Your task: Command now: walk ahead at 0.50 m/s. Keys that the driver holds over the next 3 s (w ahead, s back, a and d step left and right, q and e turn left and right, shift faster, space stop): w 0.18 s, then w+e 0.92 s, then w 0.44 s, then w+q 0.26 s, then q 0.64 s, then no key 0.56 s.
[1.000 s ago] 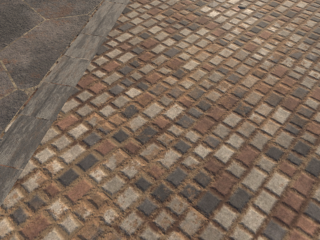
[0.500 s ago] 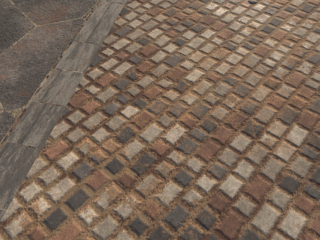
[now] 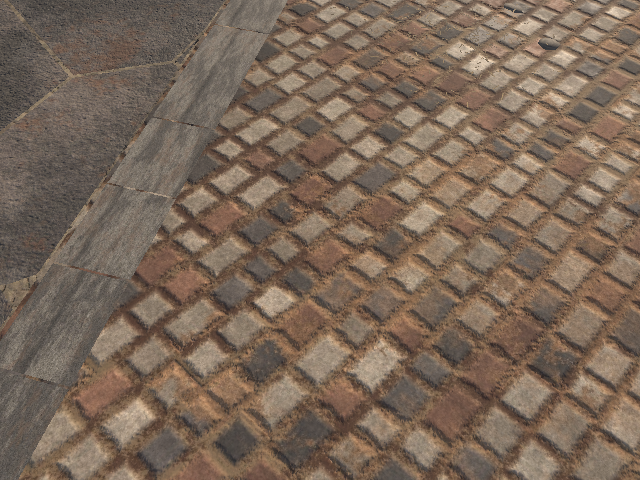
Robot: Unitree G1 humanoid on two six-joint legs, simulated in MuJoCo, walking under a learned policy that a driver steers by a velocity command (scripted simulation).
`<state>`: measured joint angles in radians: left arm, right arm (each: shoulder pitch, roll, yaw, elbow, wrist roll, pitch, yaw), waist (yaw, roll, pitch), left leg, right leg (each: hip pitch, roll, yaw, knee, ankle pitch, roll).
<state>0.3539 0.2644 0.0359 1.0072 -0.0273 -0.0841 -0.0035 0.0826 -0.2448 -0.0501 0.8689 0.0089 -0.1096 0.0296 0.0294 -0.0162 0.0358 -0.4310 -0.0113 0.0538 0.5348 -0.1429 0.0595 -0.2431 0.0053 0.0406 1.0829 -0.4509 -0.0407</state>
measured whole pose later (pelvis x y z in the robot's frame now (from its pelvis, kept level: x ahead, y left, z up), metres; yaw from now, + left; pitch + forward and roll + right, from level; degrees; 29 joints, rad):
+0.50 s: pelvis +0.29 -0.05 -0.01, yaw -8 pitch +2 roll +1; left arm 0.06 0.26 0.06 0.82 -0.02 -0.07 -0.05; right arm 0.32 -0.27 -0.06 0.98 -0.01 -0.06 -0.02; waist -0.03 0.00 0.04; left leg -0.06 0.04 0.10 0.75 -0.46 -0.02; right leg -0.52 0.02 -0.04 0.62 -0.14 -0.09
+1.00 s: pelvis +0.58 -0.09 +0.00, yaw -24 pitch +3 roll +1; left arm 0.38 0.29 0.08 0.83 -0.03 -0.04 0.02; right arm 0.02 -0.26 -0.05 0.75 -0.01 -0.14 0.01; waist 0.07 -0.02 0.01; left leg -0.46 -0.04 -0.02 0.50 -0.08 0.01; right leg -0.17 0.09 0.21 0.80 -0.50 -0.05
